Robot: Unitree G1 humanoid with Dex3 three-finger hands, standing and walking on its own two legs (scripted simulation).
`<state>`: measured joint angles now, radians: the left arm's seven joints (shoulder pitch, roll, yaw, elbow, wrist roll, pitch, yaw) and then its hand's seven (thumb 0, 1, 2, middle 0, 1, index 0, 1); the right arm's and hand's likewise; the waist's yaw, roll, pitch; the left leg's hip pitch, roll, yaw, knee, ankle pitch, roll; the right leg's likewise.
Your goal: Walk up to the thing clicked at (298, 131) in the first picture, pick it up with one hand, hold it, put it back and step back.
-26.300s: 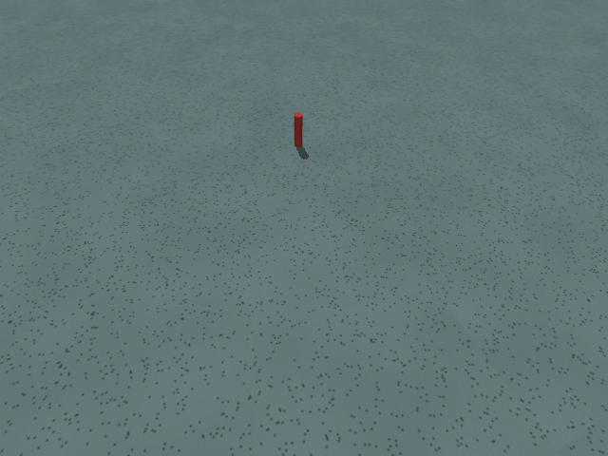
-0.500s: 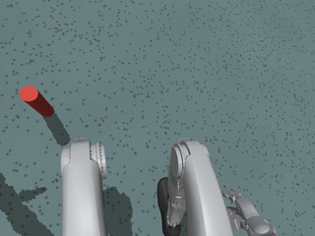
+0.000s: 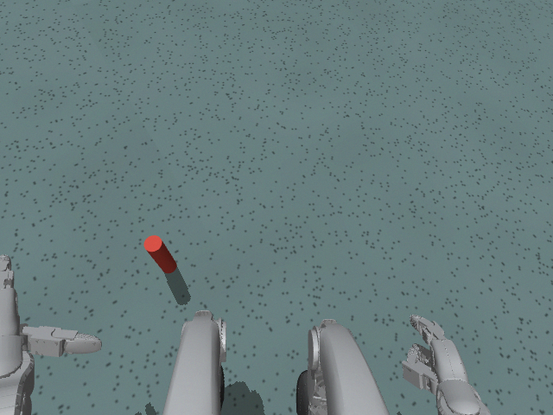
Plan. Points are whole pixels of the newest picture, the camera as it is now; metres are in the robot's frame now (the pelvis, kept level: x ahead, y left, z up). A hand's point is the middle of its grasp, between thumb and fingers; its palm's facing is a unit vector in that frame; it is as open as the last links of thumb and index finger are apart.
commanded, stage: home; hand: left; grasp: from the side
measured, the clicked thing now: (161, 255) +0.47 +0.29 -0.48
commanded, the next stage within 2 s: none
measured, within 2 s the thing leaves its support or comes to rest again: neither
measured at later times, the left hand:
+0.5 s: hand (80, 328) +0.23 +0.20 +0.09, palm faces +0.16 -0.94 -0.30, open 17.4 cm
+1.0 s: hand (90, 342) +0.21 +0.19 +0.09, palm faces +0.15 -0.95 -0.28, open 17.6 cm
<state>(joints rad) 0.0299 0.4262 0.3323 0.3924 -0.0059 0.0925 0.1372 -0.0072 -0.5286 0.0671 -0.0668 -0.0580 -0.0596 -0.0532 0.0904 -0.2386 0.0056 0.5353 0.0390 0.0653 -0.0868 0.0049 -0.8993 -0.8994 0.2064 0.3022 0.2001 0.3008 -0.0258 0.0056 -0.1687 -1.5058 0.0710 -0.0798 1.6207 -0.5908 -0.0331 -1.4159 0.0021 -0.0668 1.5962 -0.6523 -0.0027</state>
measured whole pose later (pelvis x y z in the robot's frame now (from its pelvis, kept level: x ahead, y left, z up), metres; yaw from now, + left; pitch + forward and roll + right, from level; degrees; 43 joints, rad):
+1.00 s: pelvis +0.06 +0.00 +0.15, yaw +3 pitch +7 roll -2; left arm 0.47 0.20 -0.01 -0.01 -0.02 0.27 0.14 -0.01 -0.58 0.04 -0.05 -0.05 -0.05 -0.04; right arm 0.28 -0.21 0.02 0.49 0.01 -0.10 -0.18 0.01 -0.90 -0.90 0.21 0.30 0.20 0.30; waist -0.03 0.03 -0.11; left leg -0.64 0.06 -0.03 0.96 -0.45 -0.03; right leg -0.55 -0.01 -0.06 0.91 -0.49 0.01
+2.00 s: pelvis +0.05 +0.00 +0.15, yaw +3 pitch +7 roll -2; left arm 0.46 0.20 -0.01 0.02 -0.01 0.26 0.13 -0.01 -0.55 0.06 -0.06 -0.06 -0.05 -0.05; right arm 0.27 -0.20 0.03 0.52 0.01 -0.12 -0.18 0.01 -0.90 -0.90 0.21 0.30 0.20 0.30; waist -0.02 0.03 -0.10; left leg -0.62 0.06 -0.02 0.94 -0.44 -0.02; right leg -0.54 -0.01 -0.05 0.90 -0.48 0.01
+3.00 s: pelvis +0.05 +0.01 +0.19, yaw +3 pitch -1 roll +0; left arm 0.25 0.33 0.01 0.87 0.04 0.00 0.02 0.01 0.88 0.90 -0.21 -0.30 -0.20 -0.30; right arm 0.21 -0.32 -0.04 0.94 -0.05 0.00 -0.01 0.01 -0.90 -0.90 0.20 0.30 0.20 0.30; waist 0.01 -0.01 0.04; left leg -0.31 0.02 0.01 0.64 -0.30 -0.01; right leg -0.25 -0.05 -0.03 0.64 -0.36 0.02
